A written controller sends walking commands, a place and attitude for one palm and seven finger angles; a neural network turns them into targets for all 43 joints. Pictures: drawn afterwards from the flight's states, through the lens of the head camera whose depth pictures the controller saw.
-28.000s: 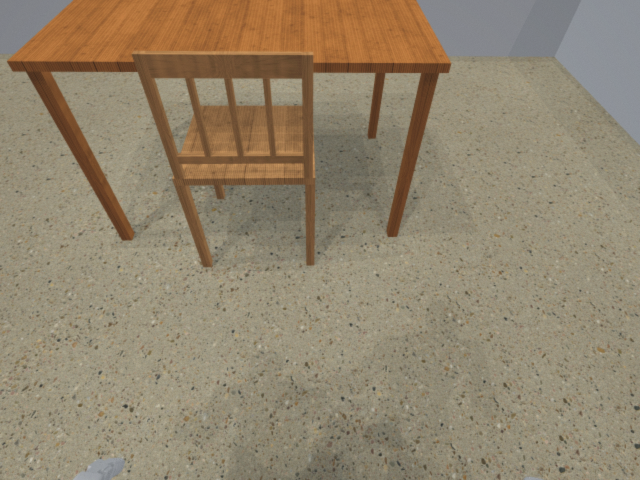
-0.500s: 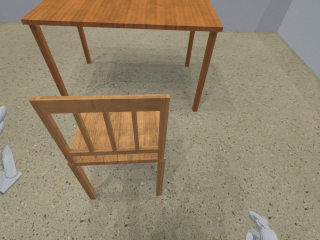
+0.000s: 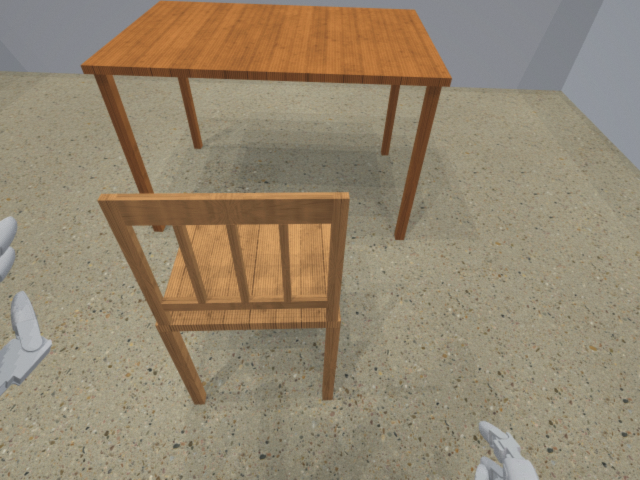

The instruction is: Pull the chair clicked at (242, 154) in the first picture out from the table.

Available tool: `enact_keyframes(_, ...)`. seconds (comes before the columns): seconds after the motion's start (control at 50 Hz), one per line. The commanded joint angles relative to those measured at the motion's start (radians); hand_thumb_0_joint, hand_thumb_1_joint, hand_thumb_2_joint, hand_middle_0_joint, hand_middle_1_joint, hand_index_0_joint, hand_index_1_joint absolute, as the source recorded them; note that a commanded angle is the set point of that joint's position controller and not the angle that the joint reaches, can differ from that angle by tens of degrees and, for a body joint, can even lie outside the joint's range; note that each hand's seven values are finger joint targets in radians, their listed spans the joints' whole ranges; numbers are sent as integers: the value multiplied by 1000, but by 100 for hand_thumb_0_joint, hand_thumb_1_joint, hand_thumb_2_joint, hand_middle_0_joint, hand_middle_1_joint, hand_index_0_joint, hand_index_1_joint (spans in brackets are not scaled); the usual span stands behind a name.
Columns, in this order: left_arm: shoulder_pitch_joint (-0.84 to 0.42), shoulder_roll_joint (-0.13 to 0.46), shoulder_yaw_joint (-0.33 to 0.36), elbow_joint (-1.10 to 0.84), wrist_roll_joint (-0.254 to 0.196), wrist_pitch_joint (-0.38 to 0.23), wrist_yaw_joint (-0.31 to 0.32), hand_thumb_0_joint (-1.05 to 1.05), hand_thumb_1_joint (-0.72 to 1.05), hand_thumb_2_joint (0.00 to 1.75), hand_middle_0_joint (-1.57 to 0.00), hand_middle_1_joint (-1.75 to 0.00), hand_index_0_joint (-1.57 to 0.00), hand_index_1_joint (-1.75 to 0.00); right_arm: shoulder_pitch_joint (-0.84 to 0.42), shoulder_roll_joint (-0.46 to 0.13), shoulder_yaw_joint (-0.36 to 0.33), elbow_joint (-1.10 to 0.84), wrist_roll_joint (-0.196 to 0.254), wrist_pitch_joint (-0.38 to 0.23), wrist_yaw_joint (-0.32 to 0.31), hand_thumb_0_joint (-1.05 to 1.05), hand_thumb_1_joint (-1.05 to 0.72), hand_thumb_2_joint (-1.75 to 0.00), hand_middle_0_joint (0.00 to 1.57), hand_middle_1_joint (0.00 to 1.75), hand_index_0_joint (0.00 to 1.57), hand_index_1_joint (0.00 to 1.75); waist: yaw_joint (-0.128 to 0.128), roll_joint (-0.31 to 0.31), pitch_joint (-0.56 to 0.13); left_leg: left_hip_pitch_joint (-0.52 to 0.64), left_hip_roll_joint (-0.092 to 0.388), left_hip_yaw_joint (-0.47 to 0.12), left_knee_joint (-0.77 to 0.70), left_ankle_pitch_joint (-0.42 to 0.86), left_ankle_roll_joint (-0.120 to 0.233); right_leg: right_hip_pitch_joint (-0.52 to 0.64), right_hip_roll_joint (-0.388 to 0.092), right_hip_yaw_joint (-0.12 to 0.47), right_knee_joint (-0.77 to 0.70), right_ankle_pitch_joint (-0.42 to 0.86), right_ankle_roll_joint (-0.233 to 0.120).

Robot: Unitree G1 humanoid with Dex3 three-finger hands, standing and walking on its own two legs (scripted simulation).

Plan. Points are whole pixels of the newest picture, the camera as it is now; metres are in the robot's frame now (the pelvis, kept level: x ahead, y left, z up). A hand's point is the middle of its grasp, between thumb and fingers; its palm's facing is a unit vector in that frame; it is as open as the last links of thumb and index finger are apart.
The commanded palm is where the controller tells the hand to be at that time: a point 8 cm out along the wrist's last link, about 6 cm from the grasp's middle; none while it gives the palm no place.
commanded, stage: let the arm hang, fingers relaxed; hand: left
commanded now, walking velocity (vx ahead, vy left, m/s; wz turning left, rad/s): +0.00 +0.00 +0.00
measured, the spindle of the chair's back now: (238, 264) +0.54 +0.19 -0.11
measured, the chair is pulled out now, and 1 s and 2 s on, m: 0.62 0.62 0.62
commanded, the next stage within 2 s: look to check the result in 1.18 s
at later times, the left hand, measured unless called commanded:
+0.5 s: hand out of the picture +0.02 +0.19 -0.18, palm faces +0.05 -0.98 -0.21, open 6.9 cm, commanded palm none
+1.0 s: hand out of the picture +0.04 +0.16 -0.17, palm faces +0.05 -0.98 -0.21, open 7.3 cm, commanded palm none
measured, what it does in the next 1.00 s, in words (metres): stands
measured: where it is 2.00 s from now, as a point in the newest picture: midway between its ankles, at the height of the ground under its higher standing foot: outside the picture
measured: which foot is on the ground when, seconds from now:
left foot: down 0.00-1.00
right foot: down 0.00-1.00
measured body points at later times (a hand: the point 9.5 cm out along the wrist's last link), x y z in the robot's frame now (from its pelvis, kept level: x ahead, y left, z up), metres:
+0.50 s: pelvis +0.02 +0.00 +0.00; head +0.05 +0.01 +0.45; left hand +0.01 +0.24 -0.16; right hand -0.01 -0.23 -0.15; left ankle +0.02 +0.13 -0.74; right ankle +0.09 -0.11 -0.74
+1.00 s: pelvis +0.04 -0.01 +0.00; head +0.04 -0.02 +0.45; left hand +0.03 +0.21 -0.16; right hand +0.02 -0.20 -0.17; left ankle +0.02 +0.13 -0.74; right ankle +0.09 -0.11 -0.74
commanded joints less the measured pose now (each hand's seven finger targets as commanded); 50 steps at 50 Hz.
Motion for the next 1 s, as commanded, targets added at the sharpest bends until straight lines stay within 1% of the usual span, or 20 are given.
enact_keyframes(0.0,-60,182,119,-172,-1,-57,15,0,90,90,-20,-30,-20,-30,-99,-122,-48,-160,8,-50,-6,0,-90,-90,20,30,20,30,0,30,17,-172,69,-85,-186,-292,51,88,-88,144,-132,-308,5)
enact_keyframes(0.04,-72,182,116,-183,2,-58,19,0,90,90,-20,-30,-20,-30,-101,-125,-48,-163,7,-52,-8,0,-90,-90,20,30,20,30,2,42,19,-186,72,-88,-198,-299,54,106,-84,137,-123,-290,7)
enact_keyframes(0.06,-134,-41,-286,548,75,120,-130,0,90,90,-20,-30,-20,-30,-76,-230,-78,69,-25,-31,94,0,-90,-90,20,30,20,30,-48,46,104,-229,78,-132,-42,-17,48,-76,-97,45,80,-74,-20)
enact_keyframes(0.08,-94,-122,-277,586,58,185,-150,0,90,90,-20,-30,-20,-30,-3,-123,-61,86,-27,22,88,0,-90,-90,20,30,20,30,-23,4,4,-172,84,-85,-62,109,43,-28,-88,47,62,-8,-12)
enact_keyframes(0.1,-105,-154,-300,619,47,201,-153,0,90,90,-20,-30,-20,-30,13,-93,-47,82,-33,45,84,0,-90,-90,20,30,20,30,-13,-13,-32,-187,94,-109,-68,42,47,1,-92,33,68,-88,-13)
enact_keyframes(0.12,-143,-137,-304,662,45,207,-151,0,90,90,-20,-30,-20,-30,5,-97,-43,71,-36,65,85,0,-90,-90,20,30,20,30,-10,-10,4,-235,93,-141,-104,-86,57,-3,-94,37,67,-184,-12)
enact_keyframes(0.14,-175,-115,-307,713,47,211,-148,0,90,90,-20,-30,-20,-30,-3,-109,-42,65,-44,85,86,0,-90,-90,20,30,20,30,-2,-57,34,-274,83,-155,-115,-183,60,1,-89,51,60,-244,-13)
enact_keyframes(0.18,-223,-77,-310,832,55,213,-141,0,90,90,-20,-30,-20,-30,20,-119,-45,77,-49,117,89,0,-90,-90,20,30,20,30,7,-186,61,-252,33,-132,-74,-184,55,-21,-105,89,8,-300,-40)
enact_keyframes(0.22,-226,-64,-326,963,50,209,-140,0,90,90,-20,-30,-20,-30,56,-112,-34,125,-46,123,85,0,-90,-90,20,30,20,30,9,-148,22,-177,19,-109,-56,-125,53,-24,-115,120,-17,-282,-50)
enact_keyframes(0.3,-203,-65,-359,1185,37,202,-135,0,90,90,-20,-30,-20,-30,73,-100,-18,212,-36,120,71,0,-90,-90,20,30,20,30,21,103,30,-161,48,-110,-115,-91,45,27,-85,106,-1,-146,-39)
enact_keyframes(0.36,-166,-112,-352,1273,35,194,-128,0,90,90,-20,-30,-20,-30,125,-49,-21,260,-39,120,59,0,-90,-90,20,30,20,30,22,190,-25,-138,52,-94,-115,-64,40,94,-89,87,-5,-67,-50)
enact_keyframes(0.4,-178,-113,-365,1318,30,194,-130,0,90,90,-20,-30,-20,-30,155,-43,-20,283,-34,125,54,0,-90,-90,20,30,20,30,18,117,10,-139,57,-96,-111,-56,41,90,-91,83,-23,-55,-51)
enact_keyframes(0.52,-171,-124,-383,1419,21,191,-129,0,90,90,-20,-30,-20,-30,240,-27,-15,356,-27,126,47,0,-90,-90,20,30,20,30,9,2,22,-98,57,-79,-105,-1,44,98,-108,82,-42,-46,-56)
enact_keyframes(0.58,-168,-133,-389,1454,18,192,-126,0,90,90,-20,-30,-20,-30,246,-15,-11,384,-25,129,43,0,-90,-90,20,30,20,30,8,-5,71,-90,56,-73,-110,7,44,69,-107,82,-52,-51,-60)
enact_keyframes(0.66,-162,-145,-390,1474,18,195,-123,0,90,90,-20,-30,-20,-30,266,-3,-8,405,-25,127,43,0,-90,-90,20,30,20,30,8,-9,76,-97,57,-73,-123,-32,44,64,-106,85,-56,-111,-54)
enact_keyframes(0.68,-161,-147,-390,1481,18,196,-122,0,90,90,-20,-30,-20,-30,257,-1,-9,409,-26,131,42,0,-90,-90,20,30,20,30,10,5,114,-107,59,-72,-134,-40,47,46,-100,83,-62,-116,-56)
enact_keyframes(0.86,-159,-169,-381,1478,22,194,-117,0,90,90,-20,-30,-20,-30,251,28,-9,414,-28,130,42,0,-90,-90,20,30,20,30,11,-3,98,-98,49,-55,-125,-59,43,41,-102,99,-62,-137,-52)
enact_keyframes(0.88,-162,-168,-382,1480,23,195,-117,0,90,90,-20,-30,-20,-30,244,32,-11,416,-28,133,42,0,-90,-90,20,30,20,30,12,3,130,-110,50,-53,-131,-72,45,27,-98,94,-72,-146,-53)
enact_keyframes(0.96,-164,-171,-378,1470,23,192,-118,0,90,90,-20,-30,-20,-30,247,35,-11,414,-29,130,42,0,-90,-90,20,30,20,30,8,-4,92,-83,48,-51,-116,-47,41,36,-103,101,-68,-133,-54)
enact_keyframes(0.98,-169,-174,-379,1471,23,193,-117,0,90,90,-20,-30,-20,-30,241,38,-12,415,-28,133,40,0,-90,-90,20,30,20,30,8,3,124,-88,53,-55,-127,-50,44,21,-96,98,-73,-128,-56)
